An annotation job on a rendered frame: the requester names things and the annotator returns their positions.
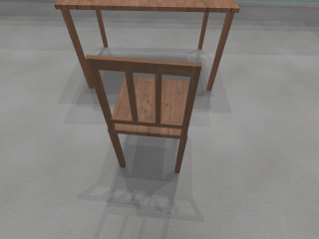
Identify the chair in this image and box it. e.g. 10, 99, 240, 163
85, 55, 202, 173

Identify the table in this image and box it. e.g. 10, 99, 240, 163
54, 0, 240, 92

